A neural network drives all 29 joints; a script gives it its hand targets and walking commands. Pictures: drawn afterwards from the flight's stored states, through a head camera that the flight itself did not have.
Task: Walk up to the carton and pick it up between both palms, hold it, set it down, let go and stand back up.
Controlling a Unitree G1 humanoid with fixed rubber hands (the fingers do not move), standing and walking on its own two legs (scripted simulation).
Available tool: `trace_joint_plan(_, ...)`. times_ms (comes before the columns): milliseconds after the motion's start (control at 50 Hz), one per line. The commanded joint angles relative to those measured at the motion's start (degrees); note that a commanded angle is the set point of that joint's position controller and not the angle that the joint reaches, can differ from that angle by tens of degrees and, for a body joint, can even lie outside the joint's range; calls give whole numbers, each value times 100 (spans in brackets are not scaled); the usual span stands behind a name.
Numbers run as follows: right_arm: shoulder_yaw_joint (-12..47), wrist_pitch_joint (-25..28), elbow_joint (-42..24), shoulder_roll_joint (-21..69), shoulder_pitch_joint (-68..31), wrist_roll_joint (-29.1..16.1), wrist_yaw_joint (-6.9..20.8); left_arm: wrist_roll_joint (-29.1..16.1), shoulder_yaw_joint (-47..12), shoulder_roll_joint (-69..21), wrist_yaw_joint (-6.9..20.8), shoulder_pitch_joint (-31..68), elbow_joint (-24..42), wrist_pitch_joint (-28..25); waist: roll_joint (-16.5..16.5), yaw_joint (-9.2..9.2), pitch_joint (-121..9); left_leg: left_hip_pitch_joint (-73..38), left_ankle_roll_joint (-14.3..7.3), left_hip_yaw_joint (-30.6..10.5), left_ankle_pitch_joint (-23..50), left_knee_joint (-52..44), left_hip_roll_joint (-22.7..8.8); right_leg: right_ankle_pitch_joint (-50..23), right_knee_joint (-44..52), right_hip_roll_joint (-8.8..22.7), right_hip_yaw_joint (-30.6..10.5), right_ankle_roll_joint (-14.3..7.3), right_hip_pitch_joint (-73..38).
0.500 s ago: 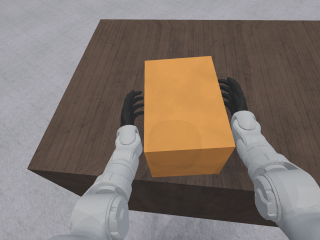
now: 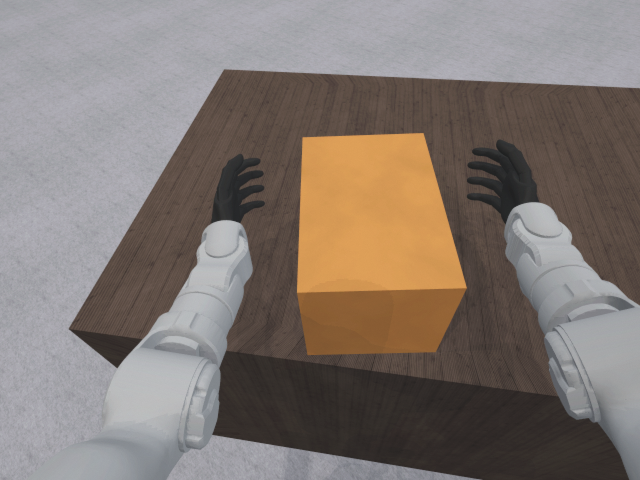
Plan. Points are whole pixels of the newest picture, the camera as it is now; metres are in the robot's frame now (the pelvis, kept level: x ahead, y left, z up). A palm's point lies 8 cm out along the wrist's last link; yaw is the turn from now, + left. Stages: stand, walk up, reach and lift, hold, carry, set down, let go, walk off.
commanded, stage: set down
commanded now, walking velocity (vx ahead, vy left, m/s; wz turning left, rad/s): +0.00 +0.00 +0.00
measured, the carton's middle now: (366, 241) +0.45 +0.04 +0.01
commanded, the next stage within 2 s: none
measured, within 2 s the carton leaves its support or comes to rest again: neither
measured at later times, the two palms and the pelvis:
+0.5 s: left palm (215, 189) +0.39 +0.21 +0.16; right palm (543, 168) +0.45 -0.15 +0.17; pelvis -0.02 -0.01 +0.01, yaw +1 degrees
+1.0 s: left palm (215, 243) +0.34 +0.21 +0.12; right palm (560, 238) +0.40 -0.17 +0.12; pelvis -0.01 +0.00 +0.02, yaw +2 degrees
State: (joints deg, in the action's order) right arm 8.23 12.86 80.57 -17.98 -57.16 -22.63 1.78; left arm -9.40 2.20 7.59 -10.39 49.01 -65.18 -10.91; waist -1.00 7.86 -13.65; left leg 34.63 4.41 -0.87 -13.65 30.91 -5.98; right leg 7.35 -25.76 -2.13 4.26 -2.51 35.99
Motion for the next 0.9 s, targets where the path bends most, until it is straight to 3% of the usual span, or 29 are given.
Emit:
trace_joint_plan(0,12,-81,-932,-979,-2820,-163,64,-102,-130,651,31,2594,863,201,-39,-13,-2943,-617,-56,479,1943,-161,540,-978,-38,-148,-265,178,-2720)
trace_joint_plan(160,62,-637,-1121,-1090,-3143,-230,74,-160,-83,823,28,2892,813,861,-368,-7,-2588,-547,-157,419,1506,-423,514,-709,100,-119,-358,206,-3050)
trace_joint_plan(300,71,-1060,-1255,-1030,-3093,-291,41,1,116,930,5,2899,1208,1356,-300,56,-2287,-549,-164,448,1331,-666,548,-761,236,-73,-462,234,-3457)
trace_joint_plan(420,-54,-1260,-1655,-1018,-2743,-256,-38,247,339,952,40,2554,1872,1712,-162,-17,-2090,-762,-141,430,1417,-829,600,-946,368,-55,-513,267,-3817)
trace_joint_plan(640,-655,-1536,-2854,-957,-1874,213,-105,404,379,673,97,1656,3307,2363,-39,-375,-1703,-1355,-154,294,1132,-1107,653,-361,655,-51,-460,272,-3884)
trace_joint_plan(880,-967,-1514,-4074,-837,-467,442,48,675,525,306,85,115,4912,2795,-55,-387,-963,-1659,-240,256,1043,-1345,679,-243,754,-54,-410,243,-3993)
